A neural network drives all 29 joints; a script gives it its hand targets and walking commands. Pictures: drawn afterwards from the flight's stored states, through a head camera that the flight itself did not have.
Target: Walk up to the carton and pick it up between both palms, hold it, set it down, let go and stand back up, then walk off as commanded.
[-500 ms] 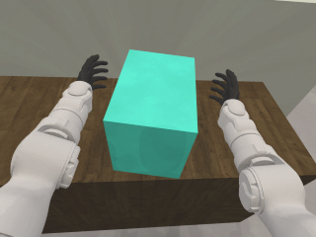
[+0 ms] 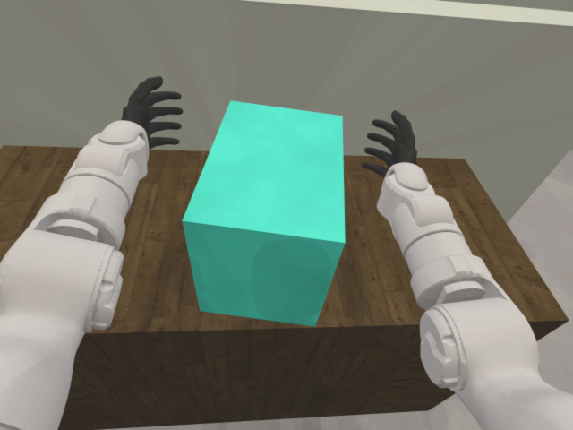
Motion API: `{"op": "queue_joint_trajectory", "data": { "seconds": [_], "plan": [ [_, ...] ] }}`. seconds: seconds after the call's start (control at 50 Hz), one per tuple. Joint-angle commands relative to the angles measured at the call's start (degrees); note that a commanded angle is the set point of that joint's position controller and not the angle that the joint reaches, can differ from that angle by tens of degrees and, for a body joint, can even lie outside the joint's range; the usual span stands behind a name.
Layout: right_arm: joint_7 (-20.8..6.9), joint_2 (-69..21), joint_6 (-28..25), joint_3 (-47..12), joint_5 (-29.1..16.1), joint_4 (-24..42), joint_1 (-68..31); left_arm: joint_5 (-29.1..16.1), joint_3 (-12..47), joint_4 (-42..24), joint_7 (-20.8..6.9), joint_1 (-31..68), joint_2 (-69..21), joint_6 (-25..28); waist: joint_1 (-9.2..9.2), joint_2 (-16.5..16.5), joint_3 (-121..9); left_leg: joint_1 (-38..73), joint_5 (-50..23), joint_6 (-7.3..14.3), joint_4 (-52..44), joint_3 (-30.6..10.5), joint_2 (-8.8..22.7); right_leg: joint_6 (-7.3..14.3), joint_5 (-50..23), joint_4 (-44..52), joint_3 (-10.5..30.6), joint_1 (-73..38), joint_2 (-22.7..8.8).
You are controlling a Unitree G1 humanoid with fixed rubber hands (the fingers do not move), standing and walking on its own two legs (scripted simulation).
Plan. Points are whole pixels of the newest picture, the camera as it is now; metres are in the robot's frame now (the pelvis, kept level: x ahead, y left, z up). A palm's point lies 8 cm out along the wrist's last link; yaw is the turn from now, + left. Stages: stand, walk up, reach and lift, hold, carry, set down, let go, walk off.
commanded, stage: set down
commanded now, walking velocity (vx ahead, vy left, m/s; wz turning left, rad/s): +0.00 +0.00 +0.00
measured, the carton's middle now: (272, 211) +0.49 -0.05 +0.02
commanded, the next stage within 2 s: none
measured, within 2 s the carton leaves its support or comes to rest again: neither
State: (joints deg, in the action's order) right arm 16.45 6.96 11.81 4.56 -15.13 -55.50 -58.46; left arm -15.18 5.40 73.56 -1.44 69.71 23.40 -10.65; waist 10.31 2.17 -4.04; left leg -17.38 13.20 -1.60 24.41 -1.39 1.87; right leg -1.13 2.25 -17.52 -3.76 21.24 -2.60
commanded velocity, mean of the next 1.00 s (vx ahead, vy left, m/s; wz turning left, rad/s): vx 0.00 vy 0.00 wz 0.00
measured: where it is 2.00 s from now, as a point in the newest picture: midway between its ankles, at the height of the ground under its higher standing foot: outside the picture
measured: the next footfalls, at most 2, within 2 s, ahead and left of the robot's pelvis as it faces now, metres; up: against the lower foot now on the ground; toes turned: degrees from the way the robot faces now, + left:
none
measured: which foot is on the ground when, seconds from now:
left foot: down 0.00-1.00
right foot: down 0.00-1.00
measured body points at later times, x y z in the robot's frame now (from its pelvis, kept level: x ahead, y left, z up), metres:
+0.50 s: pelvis +0.01 +0.02 +0.00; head +0.01 +0.03 +0.45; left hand +0.45 +0.17 +0.14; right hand +0.37 -0.21 +0.12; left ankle -0.01 +0.14 -0.74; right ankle +0.06 -0.14 -0.74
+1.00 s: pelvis +0.01 +0.01 +0.00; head +0.02 +0.02 +0.45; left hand +0.38 +0.20 +0.08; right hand +0.31 -0.21 +0.07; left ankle -0.01 +0.14 -0.74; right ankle +0.06 -0.14 -0.74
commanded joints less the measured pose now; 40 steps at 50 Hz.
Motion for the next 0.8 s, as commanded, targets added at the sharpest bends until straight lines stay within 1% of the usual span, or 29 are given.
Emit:
{"op": "queue_joint_trajectory", "data": {
  "seconds": [0.0, 0.02, 0.04, 0.06, 0.12, 0.16, 0.18, 0.2, 0.26, 0.28, 0.3, 0.32, 0.34, 0.38, 0.4, 0.42, 0.44, 0.48, 0.52, 0.54, 0.58, 0.62, 0.64, 0.66, 0.68, 0.72, 0.74, 0.76, 0.78],
  "plan": [
    [-0.03, 7.25, -3.5, 0.75, -0.01, 13.52, -15.78, 2.67, -2.71, -16.2, -0.21, 17.55, 2.82, 0.36, -0.11, -8.87, -31.25, 3.21, -16.17, -1.19, -2.98, 3.39, -4.73, 1.55, -20.58, -4.28, -0.19, -28.24, 4.86],
    [-0.3, 7.27, -3.97, 0.4, -0.14, 14.27, -13.27, 3.83, -3.59, -19.76, -0.31, 15.77, 2.41, 0.04, -0.33, -8.99, -31.82, 5.86, -19.62, -1.94, -2.21, 3.38, -4.66, 1.63, -22.53, -4.37, -0.25, -28.44, 5.42],
    [-0.32, 8.85, -3.12, 1.66, -0.33, 15.54, -18.24, 3.38, -4.15, -20.5, -0.23, 20.78, 4.65, -0.9, -0.14, -9.56, -30.62, 4.9, -17.85, -1.81, -2.27, 3.32, -4.46, 1.52, -19.45, -4.16, -0.49, -26.41, 5.57],
    [-0.55, 8.53, -2.53, 1.69, 0.57, 15.8, -16.24, 3.63, -5.02, -19.77, -0.15, 18.96, 5.0, -1.75, 0.14, -7.28, -28.44, 3.8, -15.03, -1.2, -3.15, 3.3, -4.45, 1.46, -17.48, -3.7, -0.41, -27.54, 5.36],
    [-0.63, 7.61, -2.26, 1.79, 0.8, 19.93, -14.58, 3.63, -5.46, -24.89, -0.03, 16.73, 4.35, -2.26, -0.8, -6.94, -26.18, 2.73, -10.65, -0.56, -4.24, 3.67, -4.66, 0.93, -13.82, -3.67, -0.22, -27.48, 5.21],
    [-0.73, 6.99, -2.61, 0.16, -0.46, 24.22, -10.79, 3.74, -6.58, -28.07, -0.12, 11.0, 3.63, -3.15, -1.99, -5.63, -26.68, 3.7, -13.0, -0.42, -3.87, 3.89, -4.76, 0.94, -16.22, -3.89, 0.23, -30.24, 5.5],
    [-0.86, 7.46, -2.34, 0.38, -0.38, 24.46, -10.95, 4.5, -7.98, -29.25, -0.09, 11.25, 4.25, -3.62, -2.76, -6.14, -26.36, 4.13, -13.41, -0.6, -3.79, 4.0, -4.78, 0.86, -15.45, -4.0, 0.08, -29.82, 5.67],
    [-0.77, 6.88, -1.95, 0.42, -0.33, 25.08, -9.68, 4.64, -8.13, -29.06, -0.12, 10.93, 4.98, -4.27, -2.85, -6.11, -24.85, 3.38, -11.84, -0.27, -3.96, 4.16, -4.59, 0.99, -14.28, -3.78, 0.52, -29.29, 5.37],
    [-1.09, 6.69, -1.6, 0.9, -0.68, 29.1, -8.52, 3.97, -8.78, -34.62, 0.03, 9.84, 4.93, -5.28, -3.35, -5.87, -25.95, 3.36, -11.91, -0.07, -3.86, 4.33, -4.67, 0.8, -13.77, -3.89, 0.56, -29.44, 5.48],
    [-1.16, 6.25, -1.31, 0.52, -0.74, 28.36, -4.75, 4.8, -8.94, -34.78, -0.16, 7.09, 3.97, -5.72, -3.35, -5.91, -23.15, 4.07, -11.48, 0.0, -4.03, 4.16, -4.36, 0.95, -12.8, -3.81, 0.51, -29.0, 5.7],
    [-1.15, 7.13, -1.36, 1.31, -0.68, 32.58, -7.38, 4.58, -10.37, -37.71, -0.15, 8.32, 5.47, -6.29, -4.54, -5.65, -25.85, 4.01, -11.96, -0.1, -4.02, 4.71, -4.51, 0.82, -12.91, -3.85, 0.6, -29.76, 5.82],
    [-1.37, 5.73, -0.78, -0.37, -0.78, 30.34, -1.54, 5.18, -9.5, -36.95, -0.45, 2.92, 3.6, -6.82, -3.65, -4.63, -22.71, 4.62, -11.85, 0.1, -4.46, 4.24, -4.26, 0.88, -13.46, -3.53, 0.83, -30.65, 5.7],
    [-1.04, 6.88, -0.86, 0.79, 0.23, 32.87, -2.41, 5.23, -10.13, -39.53, -0.83, 3.76, 4.02, -7.54, -3.38, -4.58, -24.44, 5.27, -13.86, -0.07, -4.24, 4.52, -4.23, 1.0, -14.86, -3.5, 0.84, -31.15, 5.75],
    [-1.05, 6.46, -1.1, -0.54, -0.81, 34.7, 4.24, 6.11, -11.13, -42.96, -1.45, -4.0, 2.34, -8.74, -4.0, -4.3, -22.9, 7.34, -17.24, -0.33, -3.87, 4.47, -4.16, 0.88, -17.61, -3.48, 0.74, -32.51, 6.32],
    [-1.02, 8.07, -0.75, 1.23, 0.12, 35.47, 0.87, 6.05, -11.14, -44.61, -1.58, 0.6, 3.43, -9.3, -3.53, -5.96, -23.39, 7.08, -18.27, -1.0, -3.57, 4.39, -4.1, 0.92, -16.35, -3.42, 0.78, -31.46, 6.37],
    [-1.19, 7.7, -0.82, 1.04, -0.43, 35.4, 5.81, 6.49, -11.14, -45.08, -1.65, -4.73, 2.2, -9.98, -3.39, -6.04, -20.87, 8.63, -19.11, -1.17, -3.85, 4.12, -3.79, 1.04, -15.72, -2.79, 0.37, -30.26, 6.78],
    [-1.13, 8.23, -0.8, 1.88, -0.31, 37.15, 4.28, 5.96, -10.82, -46.73, -1.87, -3.5, 2.54, -10.37, -3.45, -6.82, -21.17, 9.18, -18.4, -1.17, -3.75, 4.25, -3.91, 1.37, -14.54, -2.33, 0.64, -29.37, 6.55],
    [-1.43, 7.73, -0.8, 1.6, 0.43, 40.25, 6.26, 5.91, -11.18, -48.21, -2.03, -5.88, 2.59, -10.58, -3.99, -4.98, -20.34, 6.71, -15.78, -0.89, -4.34, 4.48, -4.1, 1.32, -13.21, -2.47, 0.77, -30.26, 6.33],
    [-1.67, 6.38, -0.53, 0.3, 0.31, 41.71, 11.84, 6.62, -11.97, -50.76, -2.32, -11.76, 1.28, -11.06, -4.72, -4.8, -17.19, 6.93, -15.63, -0.6, -5.02, 4.74, -4.01, 1.38, -13.98, -2.59, 0.88, -32.18, 6.35],
    [-1.42, 6.74, 0.12, 1.45, 0.82, 42.18, 9.64, 6.36, -11.86, -50.26, -2.7, -9.85, 2.32, -11.71, -3.76, -3.85, -16.66, 5.98, -14.12, -0.49, -5.2, 4.8, -4.0, 1.49, -12.6, -2.51, 1.0, -31.62, 6.21],
    [-1.46, 5.76, 0.83, 1.14, 1.27, 42.31, 9.53, 5.84, -12.29, -49.39, -3.06, -9.0, 3.73, -11.38, -4.91, -4.79, -12.8, 1.78, -7.32, 0.34, -6.77, 5.46, -4.23, 1.51, -6.7, -2.13, 1.37, -31.22, 5.42],
    [-1.58, 4.38, 0.55, 0.4, 1.4, 44.55, 14.37, 6.46, -12.73, -53.41, -3.33, -12.8, 3.26, -10.94, -5.47, -5.0, -13.89, 3.37, -8.28, 0.16, -7.0, 5.52, -4.18, 1.72, -7.51, -2.07, 1.73, -32.68, 5.53],
    [-1.74, 4.19, 0.37, -0.08, 1.1, 43.26, 17.64, 6.65, -12.92, -53.44, -3.47, -15.52, 2.42, -10.68, -5.35, -4.82, -12.81, 3.68, -8.27, 0.1, -7.0, 5.28, -3.99, 1.9, -7.25, -1.99, 1.67, -32.66, 5.56],
    [-1.79, 3.7, -0.06, -0.88, 1.26, 44.67, 20.99, 7.3, -13.3, -55.26, -3.6, -19.17, 1.99, -10.34, -5.74, -4.57, -13.16, 5.08, -10.96, 0.0, -6.69, 5.21, -3.91, 1.74, -9.69, -2.07, 1.66, -33.37, 5.58],
    [-1.56, 4.68, -0.1, 0.4, 1.89, 47.51, 17.14, 5.99, -12.8, -56.67, -3.92, -14.59, 3.26, -10.33, -5.2, -5.78, -14.73, 3.36, -10.38, -0.02, -6.35, 5.61, -4.25, 1.79, -9.43, -2.3, 1.95, -33.87, 5.22],
    [-1.54, 4.42, -1.64, -0.14, 1.94, 49.24, 24.81, 7.38, -12.71, -60.02, -4.02, -23.14, 1.38, -9.97, -5.64, -6.57, -13.46, 6.15, -13.22, -0.59, -6.33, 5.2, -3.93, 1.74, -11.41, -2.25, 1.41, -34.04, 5.65],
    [-1.41, 5.24, -0.97, 0.87, 2.54, 51.0, 19.99, 5.82, -12.25, -60.84, -3.97, -18.54, 3.33, -9.89, -5.44, -6.07, -13.63, 4.31, -11.53, -0.21, -6.36, 5.48, -4.01, 1.55, -8.96, -2.01, 1.61, -32.75, 5.4],
    [-1.75, 4.56, -0.81, 0.53, 2.15, 49.58, 24.45, 6.37, -12.4, -59.4, -3.79, -22.48, 2.66, -10.12, -5.4, -5.86, -11.33, 4.39, -9.06, -0.04, -6.85, 5.18, -3.56, 1.74, -6.89, -1.55, 1.52, -31.35, 5.31],
    [-1.8, 3.62, -1.24, -0.78, 2.37, 51.62, 28.46, 6.72, -12.54, -61.24, -3.93, -27.8, 1.4, -9.65, -6.62, -5.56, -10.46, 4.14, -9.55, 0.22, -7.13, 5.22, -3.69, 1.65, -7.69, -1.64, 1.66, -33.26, 5.05]
  ]
}}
